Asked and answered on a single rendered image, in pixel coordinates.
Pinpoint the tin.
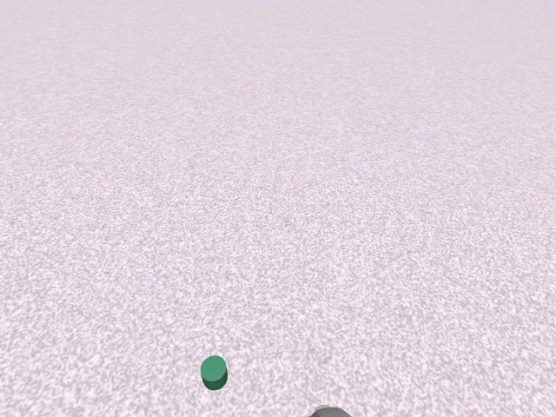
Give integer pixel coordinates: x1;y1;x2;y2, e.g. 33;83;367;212
201;355;228;390

